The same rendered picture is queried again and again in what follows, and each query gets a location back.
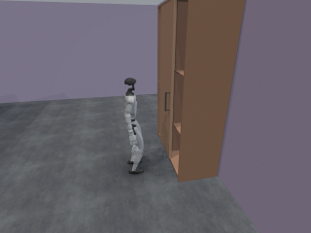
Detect right robot upper arm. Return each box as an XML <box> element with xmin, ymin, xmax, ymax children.
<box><xmin>124</xmin><ymin>96</ymin><xmax>134</xmax><ymax>117</ymax></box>

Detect robot right forearm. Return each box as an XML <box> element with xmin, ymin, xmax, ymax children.
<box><xmin>125</xmin><ymin>115</ymin><xmax>134</xmax><ymax>135</ymax></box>

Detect wardrobe door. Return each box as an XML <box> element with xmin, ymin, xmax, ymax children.
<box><xmin>159</xmin><ymin>0</ymin><xmax>177</xmax><ymax>159</ymax></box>

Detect robot left foot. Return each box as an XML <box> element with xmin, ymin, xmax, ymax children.
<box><xmin>127</xmin><ymin>159</ymin><xmax>142</xmax><ymax>164</ymax></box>

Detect right robot hand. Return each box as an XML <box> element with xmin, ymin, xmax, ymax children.
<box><xmin>129</xmin><ymin>134</ymin><xmax>138</xmax><ymax>147</ymax></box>

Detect right robot shin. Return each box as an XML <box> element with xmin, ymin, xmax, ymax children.
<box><xmin>132</xmin><ymin>150</ymin><xmax>143</xmax><ymax>171</ymax></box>

